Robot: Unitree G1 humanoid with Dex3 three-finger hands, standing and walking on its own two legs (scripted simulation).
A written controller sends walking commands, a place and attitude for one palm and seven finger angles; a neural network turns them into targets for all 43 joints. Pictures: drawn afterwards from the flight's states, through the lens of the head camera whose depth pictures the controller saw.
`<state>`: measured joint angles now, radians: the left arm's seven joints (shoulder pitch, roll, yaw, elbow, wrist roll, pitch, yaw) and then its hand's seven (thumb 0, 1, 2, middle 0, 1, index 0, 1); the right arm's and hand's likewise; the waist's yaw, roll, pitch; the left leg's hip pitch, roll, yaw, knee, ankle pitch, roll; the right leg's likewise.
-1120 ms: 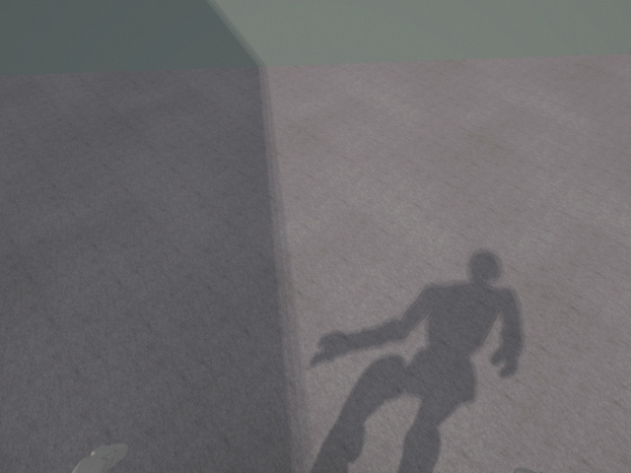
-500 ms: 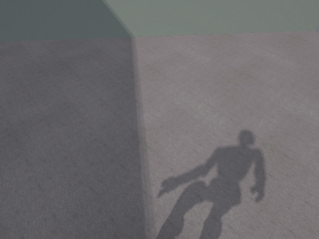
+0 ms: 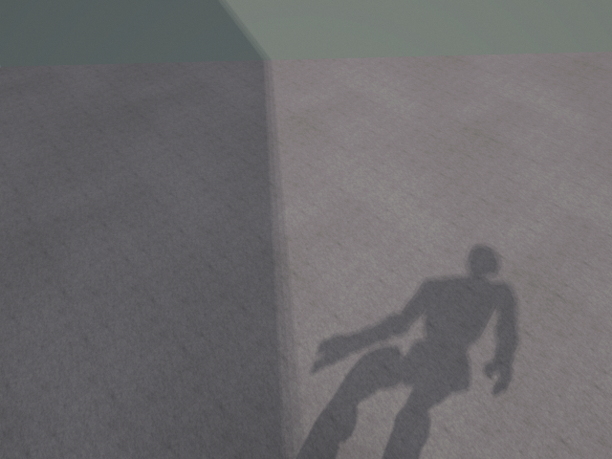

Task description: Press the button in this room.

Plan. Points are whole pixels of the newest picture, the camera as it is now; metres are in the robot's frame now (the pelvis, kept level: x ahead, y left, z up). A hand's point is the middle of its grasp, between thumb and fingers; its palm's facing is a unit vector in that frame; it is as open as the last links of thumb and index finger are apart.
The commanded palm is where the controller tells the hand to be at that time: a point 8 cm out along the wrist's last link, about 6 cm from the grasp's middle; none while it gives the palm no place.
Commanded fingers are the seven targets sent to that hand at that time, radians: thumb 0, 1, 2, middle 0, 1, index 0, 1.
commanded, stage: turn or walk to find it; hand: left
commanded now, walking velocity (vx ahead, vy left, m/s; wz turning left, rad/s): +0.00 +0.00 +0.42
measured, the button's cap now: out of the picture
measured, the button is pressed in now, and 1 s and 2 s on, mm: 0 0 0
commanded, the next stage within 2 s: none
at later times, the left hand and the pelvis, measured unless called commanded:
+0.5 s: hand out of the picture +0.04 +0.22 -0.16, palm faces +0.20 -0.94 -0.26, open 7.4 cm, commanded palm none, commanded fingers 0.00 0.90 0.90 -0.20 -0.30 -0.20 -0.30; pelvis -0.03 +0.00 +0.00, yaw +12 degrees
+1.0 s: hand out of the picture -0.14 +0.19 -0.19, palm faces +0.48 -0.85 -0.22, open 7.4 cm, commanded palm none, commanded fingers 0.00 0.90 0.90 -0.20 -0.30 -0.20 -0.30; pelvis -0.06 +0.01 -0.02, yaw +26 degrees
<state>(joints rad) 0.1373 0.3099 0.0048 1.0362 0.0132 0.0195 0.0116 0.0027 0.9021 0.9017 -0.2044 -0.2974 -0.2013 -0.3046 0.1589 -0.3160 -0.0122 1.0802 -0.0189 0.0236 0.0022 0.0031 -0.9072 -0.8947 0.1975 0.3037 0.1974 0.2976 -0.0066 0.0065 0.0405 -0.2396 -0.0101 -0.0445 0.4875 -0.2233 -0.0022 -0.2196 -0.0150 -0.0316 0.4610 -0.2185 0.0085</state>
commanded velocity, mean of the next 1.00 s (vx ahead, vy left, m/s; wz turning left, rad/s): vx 0.00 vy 0.00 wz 0.42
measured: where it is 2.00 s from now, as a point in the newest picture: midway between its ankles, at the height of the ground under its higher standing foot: outside the picture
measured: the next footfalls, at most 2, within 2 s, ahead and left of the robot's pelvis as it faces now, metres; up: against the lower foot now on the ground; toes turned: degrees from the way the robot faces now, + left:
right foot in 0.54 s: +0.00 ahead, -0.12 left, +0.00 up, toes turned +13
left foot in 0.96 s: -0.08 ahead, +0.12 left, +0.00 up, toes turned +30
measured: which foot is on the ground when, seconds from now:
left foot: down 0.00-0.54, up 0.56-0.94, down 0.96-1.00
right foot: down 0.00-0.14, up 0.16-0.52, down 0.54-0.96, up 0.98-1.00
